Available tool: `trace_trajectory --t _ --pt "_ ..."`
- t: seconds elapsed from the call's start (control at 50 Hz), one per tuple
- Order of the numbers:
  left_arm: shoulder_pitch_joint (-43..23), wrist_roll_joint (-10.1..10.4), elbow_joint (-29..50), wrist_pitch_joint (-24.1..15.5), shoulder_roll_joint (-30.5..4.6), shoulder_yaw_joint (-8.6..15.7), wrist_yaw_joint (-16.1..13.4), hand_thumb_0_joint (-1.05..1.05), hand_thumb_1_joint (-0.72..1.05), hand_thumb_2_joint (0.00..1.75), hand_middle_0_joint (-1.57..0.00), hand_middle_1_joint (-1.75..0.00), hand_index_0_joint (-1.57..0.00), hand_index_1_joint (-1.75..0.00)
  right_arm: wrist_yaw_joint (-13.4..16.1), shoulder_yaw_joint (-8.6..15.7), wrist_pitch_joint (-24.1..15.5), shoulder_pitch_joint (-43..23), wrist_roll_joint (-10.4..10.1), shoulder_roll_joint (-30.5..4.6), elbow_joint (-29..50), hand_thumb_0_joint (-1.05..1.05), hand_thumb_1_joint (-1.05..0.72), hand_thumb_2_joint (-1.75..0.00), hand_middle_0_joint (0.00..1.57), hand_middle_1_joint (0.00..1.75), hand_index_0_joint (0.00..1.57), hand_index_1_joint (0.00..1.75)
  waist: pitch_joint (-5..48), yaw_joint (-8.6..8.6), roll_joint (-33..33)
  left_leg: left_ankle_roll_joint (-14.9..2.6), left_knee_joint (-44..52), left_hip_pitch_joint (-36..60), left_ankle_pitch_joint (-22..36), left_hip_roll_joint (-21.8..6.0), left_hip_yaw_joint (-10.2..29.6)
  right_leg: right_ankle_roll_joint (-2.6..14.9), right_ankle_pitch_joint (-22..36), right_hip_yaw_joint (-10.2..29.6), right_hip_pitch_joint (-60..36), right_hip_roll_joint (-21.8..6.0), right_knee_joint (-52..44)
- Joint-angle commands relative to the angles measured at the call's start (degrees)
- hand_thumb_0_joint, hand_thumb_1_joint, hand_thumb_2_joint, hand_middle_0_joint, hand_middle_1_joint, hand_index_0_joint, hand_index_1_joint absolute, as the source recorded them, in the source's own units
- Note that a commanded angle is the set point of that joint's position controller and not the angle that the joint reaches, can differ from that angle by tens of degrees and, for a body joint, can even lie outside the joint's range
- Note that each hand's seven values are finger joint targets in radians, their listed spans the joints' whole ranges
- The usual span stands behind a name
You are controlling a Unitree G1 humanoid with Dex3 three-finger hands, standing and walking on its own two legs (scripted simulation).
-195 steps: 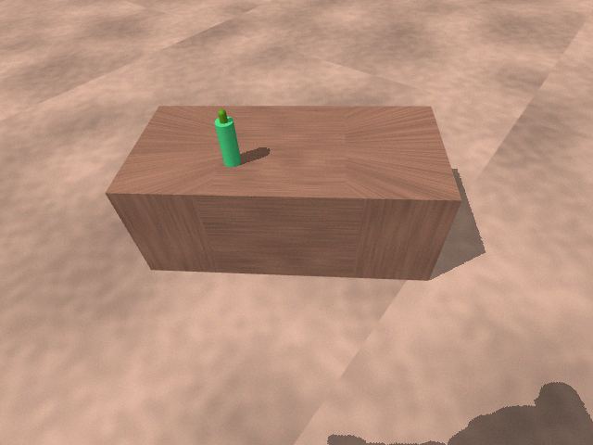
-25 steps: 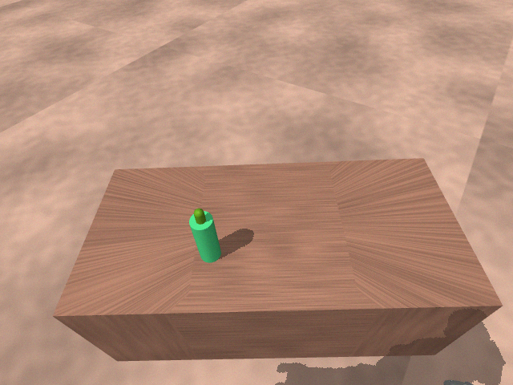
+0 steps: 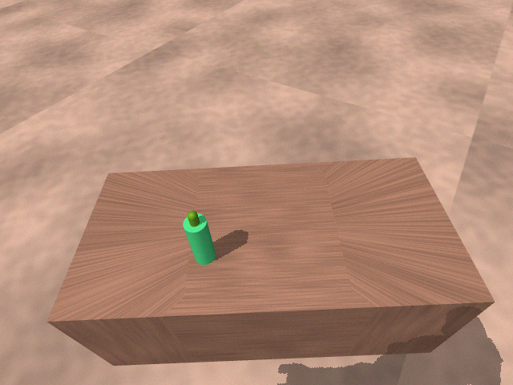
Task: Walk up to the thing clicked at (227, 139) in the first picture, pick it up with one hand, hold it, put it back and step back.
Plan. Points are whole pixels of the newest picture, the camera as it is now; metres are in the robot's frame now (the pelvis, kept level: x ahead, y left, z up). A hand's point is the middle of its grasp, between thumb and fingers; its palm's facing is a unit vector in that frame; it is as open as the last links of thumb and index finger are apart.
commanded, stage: walk up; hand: left
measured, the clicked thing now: (199, 236) +0.54 +0.20 -0.23
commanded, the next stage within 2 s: stand in 0.16 s
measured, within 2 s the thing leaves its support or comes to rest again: neither
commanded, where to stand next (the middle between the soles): +0.06 -0.01 m, yaw +0 degrees
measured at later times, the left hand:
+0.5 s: hand out of the picture +0.09 +0.26 -0.15, palm faces -0.01 -0.94 -0.35, open 7.4 cm
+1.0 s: hand out of the picture +0.10 +0.25 -0.15, palm faces -0.01 -0.94 -0.35, open 7.4 cm
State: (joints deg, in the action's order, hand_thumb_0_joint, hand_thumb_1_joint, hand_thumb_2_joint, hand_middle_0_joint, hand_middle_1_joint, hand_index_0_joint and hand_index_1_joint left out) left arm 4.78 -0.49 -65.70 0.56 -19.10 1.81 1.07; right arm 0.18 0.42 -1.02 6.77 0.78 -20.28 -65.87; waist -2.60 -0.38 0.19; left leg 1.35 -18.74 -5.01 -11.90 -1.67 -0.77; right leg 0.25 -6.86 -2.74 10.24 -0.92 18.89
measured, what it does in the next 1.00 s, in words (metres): stands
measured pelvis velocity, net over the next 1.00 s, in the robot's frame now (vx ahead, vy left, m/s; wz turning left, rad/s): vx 0.03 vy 0.00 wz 0.01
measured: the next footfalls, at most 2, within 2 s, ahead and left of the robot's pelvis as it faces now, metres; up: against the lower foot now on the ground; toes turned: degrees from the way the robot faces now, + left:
none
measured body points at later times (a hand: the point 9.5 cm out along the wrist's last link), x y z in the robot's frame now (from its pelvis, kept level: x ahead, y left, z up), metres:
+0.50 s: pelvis +0.01 +0.00 +0.00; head +0.02 -0.01 +0.45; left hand +0.09 +0.30 -0.13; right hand +0.09 -0.30 -0.14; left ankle -0.02 +0.13 -0.75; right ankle +0.04 -0.12 -0.75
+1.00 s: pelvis +0.03 +0.00 +0.00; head +0.04 -0.01 +0.45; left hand +0.11 +0.30 -0.13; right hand +0.11 -0.30 -0.14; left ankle -0.02 +0.13 -0.75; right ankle +0.04 -0.12 -0.75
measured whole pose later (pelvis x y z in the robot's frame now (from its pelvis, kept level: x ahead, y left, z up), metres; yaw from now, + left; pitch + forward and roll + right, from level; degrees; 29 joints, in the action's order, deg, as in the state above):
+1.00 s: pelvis +0.03 +0.00 +0.00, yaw +0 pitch -1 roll +0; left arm 5.1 -0.2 -65.4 -0.8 -19.8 -0.5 0.0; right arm -0.2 0.3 -0.3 6.0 0.8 -20.1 -65.1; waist -1.9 -0.3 0.6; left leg 1.7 -16.4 -2.7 -12.8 -1.9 -0.4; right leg 0.3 -8.9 -3.2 8.6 -0.7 18.5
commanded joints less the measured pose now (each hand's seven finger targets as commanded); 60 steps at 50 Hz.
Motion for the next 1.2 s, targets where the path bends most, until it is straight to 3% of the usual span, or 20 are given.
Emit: trace_trajectory --t 0.0,0.12,0.32,0.4,0.44,0.54,0.76,0.9,1.08,1.18 --pt "-3.21 -0.15 3.85 -1.31 -12.05 2.48 -0.53 0.00 0.90 0.90 -0.20 -0.30 -0.20 -0.30 0.66 1.93 -1.53 -2.63 -0.10 -11.92 3.99 0.00 -0.90 -0.90 0.20 0.30 0.20 0.30 4.06 -0.15 -0.72 -2.44 3.76 -4.07 3.07 -5.64 4.59 0.90 -0.21 6.96 -4.84 -6.51 -3.10" --pt "-3.36 -0.07 4.20 -1.23 -11.96 2.37 -0.52 0.00 0.90 0.90 -0.20 -0.30 -0.20 -0.30 0.81 1.87 -1.73 -1.98 -0.12 -12.10 4.17 0.00 -0.90 -0.90 0.20 0.30 0.20 0.30 4.88 -0.04 0.00 -2.29 3.90 -4.03 5.54 -6.05 4.58 0.99 3.18 6.72 -5.91 -6.65 -1.98" --pt "-2.57 0.10 3.37 -2.43 -12.98 0.74 -1.14 0.00 0.90 0.90 -0.20 -0.30 -0.20 -0.30 0.19 1.70 -0.81 -1.65 -0.08 -11.79 3.76 0.00 -0.90 -0.90 0.20 0.30 0.20 0.30 3.34 0.22 -1.42 -2.09 4.83 -2.65 4.19 -6.24 4.93 0.81 0.66 6.88 -4.01 -7.06 -3.07" --pt "-2.59 0.09 3.57 -2.58 -12.91 0.45 -1.27 0.00 0.90 0.90 -0.20 -0.30 -0.20 -0.30 0.10 1.78 -0.80 -1.78 0.00 -12.02 3.79 0.00 -0.90 -0.90 0.20 0.30 0.20 0.30 3.90 0.31 -0.43 -1.95 4.40 -1.76 5.45 -6.33 4.53 0.87 2.90 6.77 -3.73 -7.20 -2.87" --pt "-2.46 0.13 3.50 -2.64 -12.72 0.32 -1.30 0.00 0.90 0.90 -0.20 -0.30 -0.20 -0.30 0.14 1.89 -0.83 -2.07 -0.03 -12.28 3.89 0.00 -0.90 -0.90 0.20 0.30 0.20 0.30 4.99 0.42 0.18 -1.98 4.13 -1.16 8.01 -6.66 4.66 1.00 6.78 6.53 -5.12 -7.40 -1.99" --pt "-2.61 0.17 3.45 -2.69 -13.05 0.22 -1.42 0.00 0.90 0.90 -0.20 -0.30 -0.20 -0.30 0.08 1.80 -0.75 -2.12 -0.06 -11.96 3.73 0.00 -0.90 -0.90 0.20 0.30 0.20 0.30 4.57 0.35 -0.33 -1.77 4.34 -1.52 7.33 -6.54 4.58 0.77 5.36 6.32 -5.10 -7.17 -2.37" --pt "-2.05 0.15 3.17 -2.78 -12.96 0.05 -1.59 0.00 0.90 0.90 -0.20 -0.30 -0.20 -0.30 0.21 1.87 -0.63 -2.35 -0.13 -12.04 3.78 0.00 -0.90 -0.90 0.20 0.30 0.20 0.30 6.32 0.37 -0.17 -1.77 3.89 0.15 11.56 -6.83 4.21 0.96 11.73 5.86 -7.03 -7.59 -1.53" --pt "-2.08 0.12 3.19 -2.62 -13.03 0.15 -1.70 0.00 0.90 0.90 -0.20 -0.30 -0.20 -0.30 0.27 1.89 -0.39 -2.74 -0.23 -11.74 3.93 0.00 -0.90 -0.90 0.20 0.30 0.20 0.30 4.40 0.17 0.00 -1.65 4.25 -0.63 9.25 -6.61 4.18 0.85 8.72 5.84 -6.08 -7.25 -2.40" --pt "-2.23 0.22 3.34 -2.74 -13.31 0.49 -1.68 0.00 0.90 0.90 -0.20 -0.30 -0.20 -0.30 0.33 1.79 -0.58 -1.87 -0.16 -11.73 4.22 0.00 -0.90 -0.90 0.20 0.30 0.20 0.30 4.97 0.37 -0.57 -1.66 4.45 0.18 11.67 -6.79 4.08 1.05 11.90 5.88 -7.11 -7.40 -1.79" --pt "-2.00 0.03 3.51 -2.55 -13.17 0.49 -1.65 0.00 0.90 0.90 -0.20 -0.30 -0.20 -0.30 0.40 1.81 -0.60 -2.15 -0.10 -11.64 4.55 0.00 -0.90 -0.90 0.20 0.30 0.20 0.30 4.83 0.27 -0.16 -1.55 4.65 0.21 10.63 -6.73 4.20 0.98 9.78 5.55 -6.39 -7.12 -1.95"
